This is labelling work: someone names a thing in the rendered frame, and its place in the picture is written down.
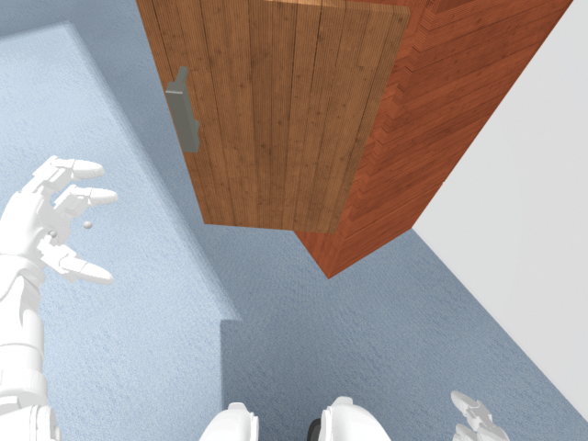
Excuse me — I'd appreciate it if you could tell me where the handle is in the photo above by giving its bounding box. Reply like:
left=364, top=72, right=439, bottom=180
left=165, top=66, right=199, bottom=153

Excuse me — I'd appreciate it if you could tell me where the left robot forearm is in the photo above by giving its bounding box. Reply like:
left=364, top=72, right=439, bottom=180
left=0, top=254, right=48, bottom=415

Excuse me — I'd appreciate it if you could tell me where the cupboard door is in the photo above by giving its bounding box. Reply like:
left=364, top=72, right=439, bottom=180
left=136, top=0, right=411, bottom=234

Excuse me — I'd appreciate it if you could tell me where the right robot thigh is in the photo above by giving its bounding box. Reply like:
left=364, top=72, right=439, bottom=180
left=321, top=403, right=391, bottom=441

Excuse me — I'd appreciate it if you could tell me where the robot left upper arm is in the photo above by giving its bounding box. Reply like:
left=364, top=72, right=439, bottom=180
left=0, top=404, right=62, bottom=441

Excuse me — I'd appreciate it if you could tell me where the robot left shin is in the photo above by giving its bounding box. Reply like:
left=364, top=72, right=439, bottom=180
left=228, top=402, right=247, bottom=411

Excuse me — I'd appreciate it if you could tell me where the robot right hand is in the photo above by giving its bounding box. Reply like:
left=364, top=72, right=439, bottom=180
left=451, top=390, right=510, bottom=441

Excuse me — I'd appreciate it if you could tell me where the robot left hand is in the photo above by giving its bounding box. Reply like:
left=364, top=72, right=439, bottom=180
left=0, top=155, right=119, bottom=285

